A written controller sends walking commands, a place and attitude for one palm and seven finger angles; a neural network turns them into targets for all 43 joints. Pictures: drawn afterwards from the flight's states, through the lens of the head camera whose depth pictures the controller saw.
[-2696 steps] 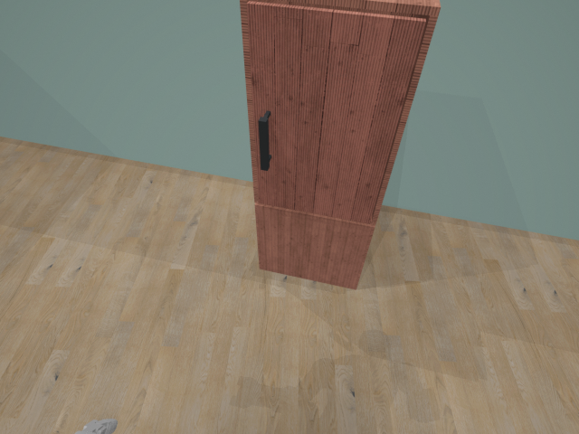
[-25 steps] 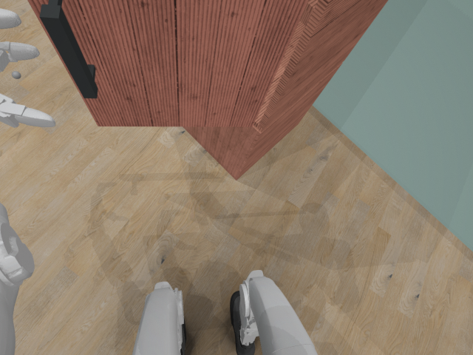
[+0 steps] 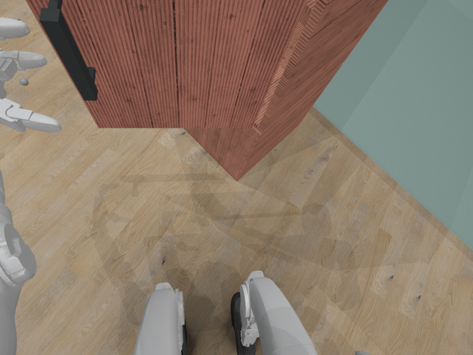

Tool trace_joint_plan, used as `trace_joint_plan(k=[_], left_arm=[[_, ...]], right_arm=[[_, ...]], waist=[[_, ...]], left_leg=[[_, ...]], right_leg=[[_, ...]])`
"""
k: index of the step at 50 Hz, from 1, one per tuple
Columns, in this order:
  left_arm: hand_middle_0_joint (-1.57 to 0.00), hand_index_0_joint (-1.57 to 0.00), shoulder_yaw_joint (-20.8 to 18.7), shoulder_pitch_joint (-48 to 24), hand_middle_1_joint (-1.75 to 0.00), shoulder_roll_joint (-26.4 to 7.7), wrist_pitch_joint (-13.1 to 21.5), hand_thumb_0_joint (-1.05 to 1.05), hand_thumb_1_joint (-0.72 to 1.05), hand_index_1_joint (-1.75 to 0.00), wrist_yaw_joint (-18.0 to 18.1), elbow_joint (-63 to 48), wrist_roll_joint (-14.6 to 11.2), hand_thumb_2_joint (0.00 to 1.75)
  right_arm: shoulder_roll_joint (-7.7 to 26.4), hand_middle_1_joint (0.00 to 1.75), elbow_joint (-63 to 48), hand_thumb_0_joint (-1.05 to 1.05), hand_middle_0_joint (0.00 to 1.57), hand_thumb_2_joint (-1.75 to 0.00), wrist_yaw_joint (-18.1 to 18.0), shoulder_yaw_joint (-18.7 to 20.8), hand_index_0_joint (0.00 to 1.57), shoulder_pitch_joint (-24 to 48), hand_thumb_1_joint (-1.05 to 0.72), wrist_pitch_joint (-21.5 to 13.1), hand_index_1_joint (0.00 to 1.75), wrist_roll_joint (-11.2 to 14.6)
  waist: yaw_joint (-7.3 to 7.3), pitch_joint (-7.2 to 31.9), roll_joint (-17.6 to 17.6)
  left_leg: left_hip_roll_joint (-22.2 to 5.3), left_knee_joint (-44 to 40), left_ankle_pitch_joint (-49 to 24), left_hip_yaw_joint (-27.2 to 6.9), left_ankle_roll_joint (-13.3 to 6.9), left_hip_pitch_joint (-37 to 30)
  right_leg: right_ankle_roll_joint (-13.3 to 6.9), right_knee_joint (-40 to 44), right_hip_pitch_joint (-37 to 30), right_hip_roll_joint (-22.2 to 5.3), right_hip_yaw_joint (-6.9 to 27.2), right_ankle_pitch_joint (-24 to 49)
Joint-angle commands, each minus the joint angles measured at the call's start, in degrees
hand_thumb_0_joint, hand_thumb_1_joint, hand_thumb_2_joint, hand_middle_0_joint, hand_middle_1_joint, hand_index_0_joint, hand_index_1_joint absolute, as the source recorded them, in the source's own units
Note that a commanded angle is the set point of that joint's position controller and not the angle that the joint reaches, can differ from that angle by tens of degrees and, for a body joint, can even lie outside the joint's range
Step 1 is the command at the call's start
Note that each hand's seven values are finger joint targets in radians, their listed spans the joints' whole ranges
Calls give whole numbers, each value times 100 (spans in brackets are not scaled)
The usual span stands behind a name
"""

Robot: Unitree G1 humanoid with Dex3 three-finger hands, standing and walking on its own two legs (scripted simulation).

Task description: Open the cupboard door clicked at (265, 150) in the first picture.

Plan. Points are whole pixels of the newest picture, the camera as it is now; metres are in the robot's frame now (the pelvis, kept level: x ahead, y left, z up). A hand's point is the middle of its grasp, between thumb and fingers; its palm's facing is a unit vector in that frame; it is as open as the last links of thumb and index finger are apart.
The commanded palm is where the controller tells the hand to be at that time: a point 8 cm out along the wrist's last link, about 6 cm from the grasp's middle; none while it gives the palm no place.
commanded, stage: slide the fingers in behind the handle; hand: left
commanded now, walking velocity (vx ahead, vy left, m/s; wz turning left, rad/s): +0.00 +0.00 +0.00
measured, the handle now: (75, 51) +0.56 +0.21 +0.05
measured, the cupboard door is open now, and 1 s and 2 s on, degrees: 50 49 49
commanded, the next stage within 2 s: close the thumb around the handle in 1.62 s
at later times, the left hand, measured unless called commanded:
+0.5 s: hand (47, 82) +0.51 +0.24 +0.05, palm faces +0.00 -1.00 -0.03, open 14.0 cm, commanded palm +0.50 +0.27 +0.05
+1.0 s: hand (77, 82) +0.52 +0.21 +0.05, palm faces -0.01 -1.00 -0.01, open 14.0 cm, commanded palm +0.50 +0.24 +0.05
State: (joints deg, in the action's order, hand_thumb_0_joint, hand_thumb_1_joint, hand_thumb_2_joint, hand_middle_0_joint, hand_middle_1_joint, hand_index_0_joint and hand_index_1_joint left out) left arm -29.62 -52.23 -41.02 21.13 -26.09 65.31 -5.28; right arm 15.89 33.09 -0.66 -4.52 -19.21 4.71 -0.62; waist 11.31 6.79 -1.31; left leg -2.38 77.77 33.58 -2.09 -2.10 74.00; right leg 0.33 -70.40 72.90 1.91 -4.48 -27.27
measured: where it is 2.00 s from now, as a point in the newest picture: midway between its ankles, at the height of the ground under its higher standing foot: (211, 347)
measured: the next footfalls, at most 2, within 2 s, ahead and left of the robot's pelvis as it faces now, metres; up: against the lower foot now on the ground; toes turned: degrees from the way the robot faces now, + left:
none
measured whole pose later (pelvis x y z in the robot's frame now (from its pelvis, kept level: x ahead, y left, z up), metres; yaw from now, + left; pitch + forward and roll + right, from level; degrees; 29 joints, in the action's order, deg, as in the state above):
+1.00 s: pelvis +0.00 -0.01 +0.00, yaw +1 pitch +29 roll -5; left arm -23.6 -51.7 -31.5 23.2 -18.3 64.0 -5.2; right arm 15.1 34.4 0.3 -3.1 -19.5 4.2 -1.1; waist 10.9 7.5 -1.7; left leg -2.0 76.4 33.3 -1.9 -1.5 72.0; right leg -0.2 -70.3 71.4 1.6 -4.2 -27.7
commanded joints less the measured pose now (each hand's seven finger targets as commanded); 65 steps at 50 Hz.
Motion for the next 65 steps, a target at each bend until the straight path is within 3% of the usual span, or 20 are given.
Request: trace_joint_plan(k=[1, 5, 7, 12, 14, 20, 25, 26, 29, 33, 35, 40, 43, 48, 51, 54, 58, 61, 62, 65], left_arm=[[-30, -30, -168, -2381, -120, -1706, 468, 0, -50, -120, -3, -1153, -165, 30], [-30, -30, 97, -2158, -120, -1328, 435, 0, -50, -120, -43, -1100, -166, 30], [-30, -30, 104, -2159, -120, -1327, 354, 0, -50, -120, -31, -1000, -179, 30], [-30, -30, 113, -2321, -120, -1203, 400, 0, -50, -120, 137, -1289, -203, 30], [-30, -30, -107, -2306, -120, -1443, 486, 0, -50, -120, 248, -1339, -203, 30], [-30, -30, 40, -2096, -120, -1205, 579, 0, -50, -120, 424, -1240, -79, 30], [-30, -30, 373, -2271, -120, -713, 566, 0, -50, -120, 455, -1313, -133, 30], [-30, -30, 244, -2236, -120, -858, 563, 0, -50, -120, 471, -1265, -140, 30], [-30, -30, 364, -2338, -120, -627, 555, 0, -50, -120, 536, -1198, -170, 30], [-30, -30, 375, -2490, -120, -694, 564, 0, -50, -120, 697, -1003, -31, 30], [-30, -30, 241, -2649, -120, -883, 661, 0, -50, -120, 774, -1185, -4, 30], [-30, -30, 387, -2331, -120, -594, 745, 0, -50, -120, 751, -1438, -21, 30], [-30, -30, 395, -2233, -120, -515, 642, 0, -50, -120, 722, -1355, -99, 30], [-30, -30, 510, -2344, -120, -323, 598, 0, -50, -120, 844, -1327, -102, 30], [-30, -30, 399, -2360, -120, -415, 751, 0, -50, -120, 986, -1485, -71, 30], [-30, -30, 502, -2195, -120, -213, 861, 0, -50, -120, 1038, -1548, -74, 30], [-30, -30, 677, -1930, -120, 56, 743, 0, -50, -120, 1073, -1199, -38, 30], [-30, -30, 652, -1978, -120, 81, 769, 0, -50, -120, 1123, -1294, -59, 30], [-30, -30, 448, -1979, -120, -167, 796, 0, -50, -120, 1158, -1295, -59, 30], [-30, -30, 421, -2227, -120, -237, 968, 0, -50, -120, 1219, -1499, -34, 30]], right_arm=[[1227, 30, -136, 0, 20, -90, -90, 445, 20, -1067, -90, -65, 30, 2], [1217, 30, -132, 0, 20, -90, -73, 464, 20, -1065, -90, -86, 30, 1], [1230, 30, -120, 0, 20, -90, -83, 457, 20, -1062, -90, -71, 30, 5], [1204, 30, -135, 0, 20, -90, -70, 489, 20, -1079, -90, -95, 30, -9], [1200, 30, -134, 0, 20, -90, -71, 479, 20, -1080, -90, -108, 30, -16], [1147, 30, -159, 0, 20, -90, -21, 476, 20, -1008, -90, -109, 30, -21], [1149, 30, -110, 0, 20, -90, -14, 517, 20, -1022, -90, -115, 30, -23], [1162, 30, -116, 0, 20, -90, -28, 514, 20, -1028, -90, -112, 30, -24], [1116, 30, -107, 0, 20, -90, -33, 507, 20, -1039, -90, -141, 30, -26], [1118, 30, -94, 0, 20, -90, -37, 492, 20, -1035, -90, -136, 30, -45], [1122, 30, -92, 0, 20, -90, -37, 491, 20, -1055, -90, -148, 30, -75], [1068, 30, -122, 0, 20, -90, 38, 536, 20, -1075, -90, -127, 30, -78], [1061, 30, -116, 0, 20, -90, 36, 544, 20, -1055, -90, -91, 30, -42], [1032, 30, -84, 0, 20, -90, 31, 538, 20, -1046, -90, -98, 30, -40], [1016, 30, -91, 0, 20, -90, 36, 549, 20, -1054, -90, -118, 30, -75], [986, 30, -95, 0, 20, -90, 77, 571, 20, -1073, -90, -133, 30, -95], [970, 30, -135, 0, 20, -90, 108, 569, 20, -1038, -90, -70, 30, -65], [960, 30, -166, 0, 20, -90, 108, 580, 20, -997, -90, -73, 30, -63], [986, 30, -156, 0, 20, -90, 93, 575, 20, -1005, -90, -69, 30, -66], [960, 30, -163, 0, 20, -90, 86, 572, 20, -974, -90, -102, 30, -85]], waist=[[40, 3221, -1288], [15, 3245, -1430], [39, 3039, -1271], [20, 3251, -1294], [-38, 3225, -1230], [-84, 3135, -1307], [52, 3160, -1251], [-5, 3144, -1148], [63, 3057, -1058], [109, 2925, -944], [78, 3169, -1043], [-10, 3652, -1246], [25, 3400, -988], [28, 3159, -1049], [-22, 3331, -1092], [-32, 3451, -1083], [1, 3053, -756], [-41, 3136, -882], [-76, 3104, -754], [-78, 3278, -872]], left_leg=[[-10, -831, -2825, -385, 71, -2748], [-16, -890, -2910, -428, 115, -2982], [-11, -913, -2703, -408, 87, -2782], [1, -942, -2743, -435, 107, -2916], [18, -926, -2705, -397, 88, -2784], [28, -980, -2632, -350, 107, -2769], [5, -1023, -2655, -424, 134, -3031], [16, -1028, -2577, -421, 127, -2892], [51, -989, -2456, -361, 71, -2708], [65, -989, -2236, -357, 66, -2487], [58, -943, -2355, -344, 66, -2540], [65, -893, -2906, -305, 97, -2917], [64, -938, -2710, -267, 67, -2684], [80, -1004, -2523, -282, 78, -2659], [87, -988, -2747, -277, 94, -2756], [94, -966, -2962, -267, 106, -2897], [119, -1043, -2609, -197, 72, -2503], [126, -1059, -2579, -182, 88, -2595], [118, -1058, -2543, -182, 82, -2507], [137, -1030, -2498, -179, 80, -2547]], right_leg=[[-171, 586, -1288, 115, 145, 1445], [-192, 606, -1094, 98, 107, 1355], [-187, 635, -1142, 100, 105, 1293], [-187, 627, -1158, 96, 97, 1299], [-201, 615, -1296, 100, 137, 1329], [-203, 615, -1341, 91, 138, 1286], [-195, 650, -1130, 83, 95, 1244], [-197, 637, -1228, 83, 106, 1224], [-188, 649, -1268, 73, 139, 1244], [-183, 641, -1257, 66, 152, 1126], [-184, 589, -1348, 62, 181, 1222], [-185, 564, -1573, 66, 199, 1665], [-161, 640, -1733, 73, 203, 1682], [-172, 681, -1572, 69, 187, 1478], [-181, 632, -1688, 59, 202, 1658], [-193, 607, -1735, 61, 201, 1819], [-158, 689, -1882, 60, 214, 1731], [-169, 688, -1843, 49, 219, 1698], [-171, 686, -1915, 49, 232, 1693], [-167, 654, -1952, 48, 274, 1671]])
